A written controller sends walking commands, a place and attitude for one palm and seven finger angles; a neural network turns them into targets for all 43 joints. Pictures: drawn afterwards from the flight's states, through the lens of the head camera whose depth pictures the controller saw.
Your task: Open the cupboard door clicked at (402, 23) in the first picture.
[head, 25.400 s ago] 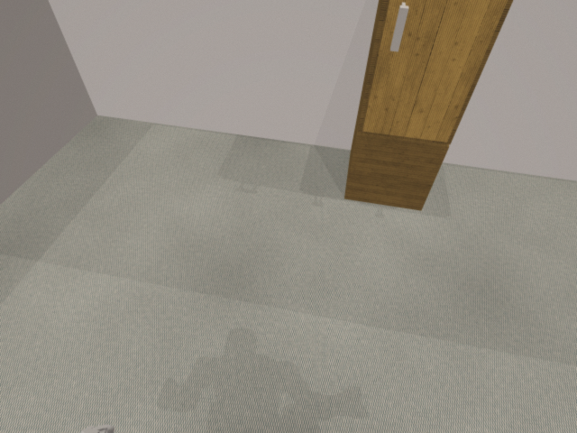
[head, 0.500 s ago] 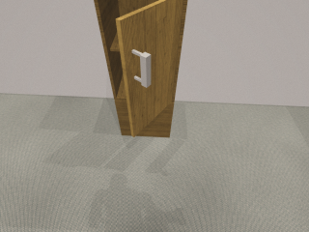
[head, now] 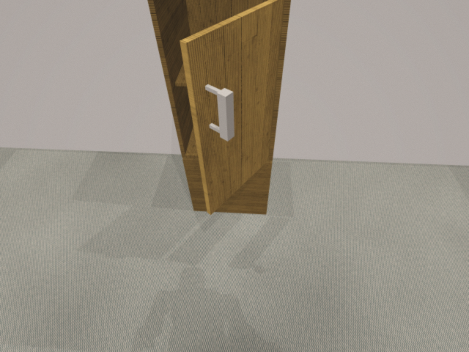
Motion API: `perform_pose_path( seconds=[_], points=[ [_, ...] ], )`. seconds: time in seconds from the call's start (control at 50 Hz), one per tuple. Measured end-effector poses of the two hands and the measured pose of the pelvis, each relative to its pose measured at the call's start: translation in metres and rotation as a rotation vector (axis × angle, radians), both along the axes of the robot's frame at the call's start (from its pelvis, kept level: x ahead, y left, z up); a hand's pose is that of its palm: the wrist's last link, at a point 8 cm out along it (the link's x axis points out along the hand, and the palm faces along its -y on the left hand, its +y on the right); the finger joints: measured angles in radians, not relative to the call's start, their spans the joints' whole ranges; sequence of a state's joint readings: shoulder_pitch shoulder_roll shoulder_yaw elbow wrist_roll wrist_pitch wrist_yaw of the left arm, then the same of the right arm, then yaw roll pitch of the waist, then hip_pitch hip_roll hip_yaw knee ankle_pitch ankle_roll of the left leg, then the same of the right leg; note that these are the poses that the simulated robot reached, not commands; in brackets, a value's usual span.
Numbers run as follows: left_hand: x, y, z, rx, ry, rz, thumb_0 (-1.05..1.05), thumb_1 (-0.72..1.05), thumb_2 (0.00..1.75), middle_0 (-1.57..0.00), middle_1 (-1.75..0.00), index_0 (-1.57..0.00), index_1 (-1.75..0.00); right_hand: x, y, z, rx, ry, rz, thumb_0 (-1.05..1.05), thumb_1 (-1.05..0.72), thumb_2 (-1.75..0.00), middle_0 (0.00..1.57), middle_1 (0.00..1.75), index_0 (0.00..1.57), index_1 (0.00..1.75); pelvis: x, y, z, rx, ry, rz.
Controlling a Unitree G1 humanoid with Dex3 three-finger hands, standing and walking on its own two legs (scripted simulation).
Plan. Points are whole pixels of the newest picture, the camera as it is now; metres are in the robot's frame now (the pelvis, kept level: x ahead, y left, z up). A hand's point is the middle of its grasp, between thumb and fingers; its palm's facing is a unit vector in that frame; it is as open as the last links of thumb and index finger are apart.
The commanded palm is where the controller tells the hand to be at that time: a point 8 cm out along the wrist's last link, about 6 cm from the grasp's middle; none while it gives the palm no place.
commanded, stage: let the arm hang, fingers relaxed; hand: left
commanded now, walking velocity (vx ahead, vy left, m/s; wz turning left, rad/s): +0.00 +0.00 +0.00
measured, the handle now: (218, 112) +0.62 +0.07 +0.07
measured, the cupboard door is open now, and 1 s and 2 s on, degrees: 54 54 54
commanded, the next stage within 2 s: look to check the result in 0.30 s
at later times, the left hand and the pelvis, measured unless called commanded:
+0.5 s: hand out of the picture +0.08 +0.22 -0.16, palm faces -0.03 -0.95 -0.30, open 7.4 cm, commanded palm none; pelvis +0.02 -0.01 +0.00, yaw +0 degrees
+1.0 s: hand out of the picture +0.11 +0.22 -0.15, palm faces -0.03 -0.95 -0.32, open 7.4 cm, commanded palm none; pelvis +0.04 -0.01 +0.01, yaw -1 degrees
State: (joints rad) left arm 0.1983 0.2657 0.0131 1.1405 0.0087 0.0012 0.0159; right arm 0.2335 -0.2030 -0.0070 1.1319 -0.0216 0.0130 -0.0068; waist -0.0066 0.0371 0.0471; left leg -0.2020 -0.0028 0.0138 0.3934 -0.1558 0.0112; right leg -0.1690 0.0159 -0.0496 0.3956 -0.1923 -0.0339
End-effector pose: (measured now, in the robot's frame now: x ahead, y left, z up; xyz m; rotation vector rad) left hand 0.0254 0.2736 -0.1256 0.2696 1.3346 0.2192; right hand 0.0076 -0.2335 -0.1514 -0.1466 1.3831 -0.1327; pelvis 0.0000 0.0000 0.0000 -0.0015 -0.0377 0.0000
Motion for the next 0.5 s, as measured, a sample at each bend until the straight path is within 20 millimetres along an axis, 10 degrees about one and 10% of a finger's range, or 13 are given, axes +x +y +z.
perform_pose_path(
  seconds=[0.22, 0.5],
  points=[
    [0.059, -0.014, 0.004, -0.032, -0.121, -0.055, 0.00, 0.90, 0.90, -0.21, -0.30, -0.20, -0.30, 0.037, -0.018, 0.009, -0.043, -0.076, 0.013, 0.01, -0.91, -0.90, 0.20, 0.30, 0.20, 0.29, 0.010, -0.001, 0.002, 0.004, 0.003, -0.003],
    [0.052, -0.010, 0.001, -0.021, -0.040, -0.042, 0.01, 0.90, 0.90, -0.21, -0.30, -0.20, -0.30, 0.052, -0.042, 0.017, -0.096, -0.052, 0.023, 0.01, -0.91, -0.90, 0.20, 0.30, 0.20, 0.29, 0.023, -0.006, 0.004, 0.003, 0.012, -0.007]
  ],
)
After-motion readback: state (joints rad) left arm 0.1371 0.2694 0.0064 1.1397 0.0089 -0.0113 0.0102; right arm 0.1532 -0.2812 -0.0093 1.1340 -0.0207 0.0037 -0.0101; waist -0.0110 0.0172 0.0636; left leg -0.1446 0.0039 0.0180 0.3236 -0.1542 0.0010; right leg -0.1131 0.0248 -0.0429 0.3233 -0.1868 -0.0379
